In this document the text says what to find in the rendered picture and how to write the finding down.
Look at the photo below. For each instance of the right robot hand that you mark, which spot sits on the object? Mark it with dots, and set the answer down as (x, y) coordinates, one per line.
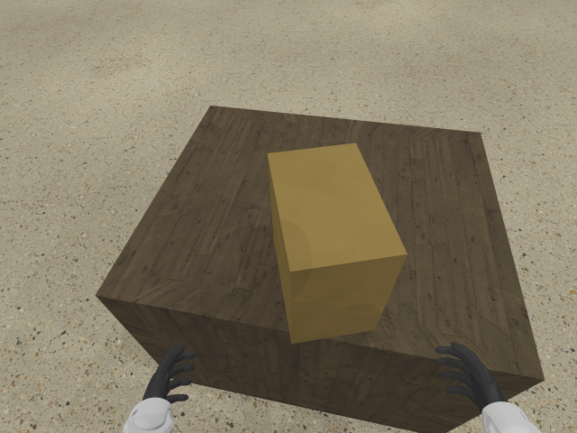
(483, 388)

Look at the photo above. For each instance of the carton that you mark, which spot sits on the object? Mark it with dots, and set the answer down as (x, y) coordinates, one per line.
(339, 253)

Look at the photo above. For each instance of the right robot forearm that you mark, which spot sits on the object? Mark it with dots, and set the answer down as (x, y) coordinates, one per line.
(505, 417)

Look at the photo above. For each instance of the left robot forearm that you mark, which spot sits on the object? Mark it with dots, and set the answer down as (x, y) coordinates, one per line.
(153, 415)

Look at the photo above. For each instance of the pedestal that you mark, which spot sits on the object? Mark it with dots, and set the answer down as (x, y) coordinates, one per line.
(201, 270)

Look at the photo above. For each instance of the left robot hand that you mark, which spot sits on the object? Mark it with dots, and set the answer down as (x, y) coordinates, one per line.
(160, 384)

